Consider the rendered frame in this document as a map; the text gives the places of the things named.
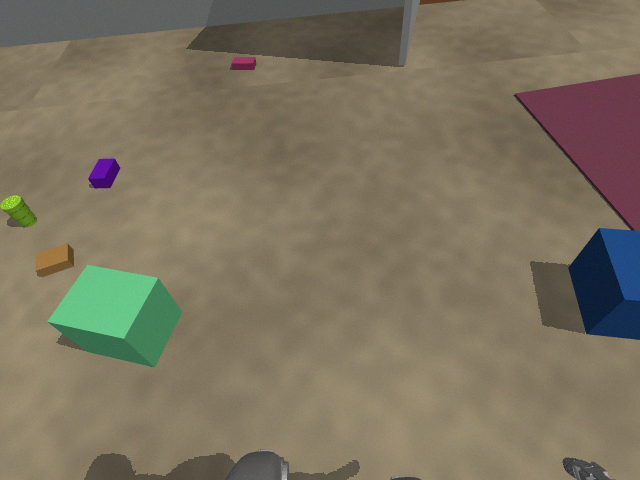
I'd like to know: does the right robot hand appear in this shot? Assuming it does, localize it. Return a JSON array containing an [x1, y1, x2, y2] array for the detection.
[[563, 457, 616, 480]]

